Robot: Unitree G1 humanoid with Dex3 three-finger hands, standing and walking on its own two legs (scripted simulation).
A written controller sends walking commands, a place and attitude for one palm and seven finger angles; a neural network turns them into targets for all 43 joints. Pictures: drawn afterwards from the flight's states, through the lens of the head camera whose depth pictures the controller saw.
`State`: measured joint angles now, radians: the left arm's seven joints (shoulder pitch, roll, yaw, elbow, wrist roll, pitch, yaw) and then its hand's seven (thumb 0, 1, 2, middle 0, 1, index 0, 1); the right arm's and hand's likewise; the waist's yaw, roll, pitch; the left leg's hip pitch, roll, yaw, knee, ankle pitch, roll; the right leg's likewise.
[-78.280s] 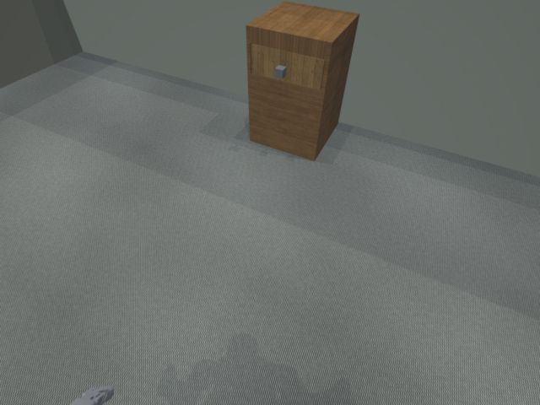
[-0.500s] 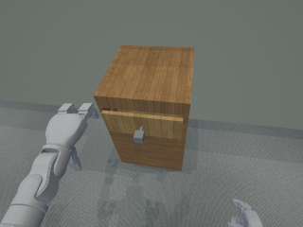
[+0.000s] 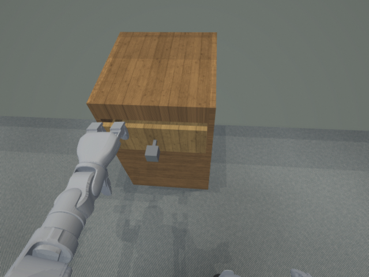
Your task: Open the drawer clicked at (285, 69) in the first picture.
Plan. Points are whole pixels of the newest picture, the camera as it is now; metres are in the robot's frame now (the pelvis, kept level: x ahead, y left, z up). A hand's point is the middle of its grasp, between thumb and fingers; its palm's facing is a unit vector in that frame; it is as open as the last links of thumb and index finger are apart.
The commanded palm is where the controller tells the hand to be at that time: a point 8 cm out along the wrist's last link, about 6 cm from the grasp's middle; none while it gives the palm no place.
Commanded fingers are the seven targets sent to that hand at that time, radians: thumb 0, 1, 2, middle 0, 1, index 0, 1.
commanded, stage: move the hooked fingers above the handle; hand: left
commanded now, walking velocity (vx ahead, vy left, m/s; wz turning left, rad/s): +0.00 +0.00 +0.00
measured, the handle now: (153, 149) +0.55 +0.16 -0.23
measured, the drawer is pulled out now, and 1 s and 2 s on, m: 0.03 0.03 0.03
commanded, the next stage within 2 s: none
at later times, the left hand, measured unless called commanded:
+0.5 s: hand (134, 159) +0.43 +0.18 -0.09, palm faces -0.18 -0.04 -0.98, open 13.8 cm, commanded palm +0.43 +0.20 -0.03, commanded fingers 0.00 -0.50 0.30 -0.30 -1.20 -0.30 -1.20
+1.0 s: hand (155, 151) +0.50 +0.13 -0.15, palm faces -0.09 -0.07 -0.99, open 13.8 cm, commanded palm +0.49 +0.17 -0.11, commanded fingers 0.00 -0.50 0.30 -0.30 -1.20 -0.30 -1.20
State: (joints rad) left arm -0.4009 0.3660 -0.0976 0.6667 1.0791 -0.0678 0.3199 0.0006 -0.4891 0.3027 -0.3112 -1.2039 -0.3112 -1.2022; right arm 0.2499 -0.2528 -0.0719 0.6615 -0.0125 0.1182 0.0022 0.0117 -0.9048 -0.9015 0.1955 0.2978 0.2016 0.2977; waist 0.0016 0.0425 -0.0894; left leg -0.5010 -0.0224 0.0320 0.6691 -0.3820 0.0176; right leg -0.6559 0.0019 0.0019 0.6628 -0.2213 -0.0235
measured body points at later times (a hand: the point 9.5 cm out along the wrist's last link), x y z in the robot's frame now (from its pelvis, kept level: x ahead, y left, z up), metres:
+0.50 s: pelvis -0.02 +0.00 -0.05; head +0.10 -0.01 +0.39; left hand +0.43 +0.18 -0.03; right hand +0.05 -0.27 -0.18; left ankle -0.04 +0.11 -0.72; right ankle +0.06 -0.11 -0.72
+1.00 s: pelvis -0.02 +0.01 -0.11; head +0.15 +0.02 +0.30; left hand +0.50 +0.13 -0.10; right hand -0.02 -0.26 -0.24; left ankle -0.04 +0.11 -0.72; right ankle +0.06 -0.11 -0.72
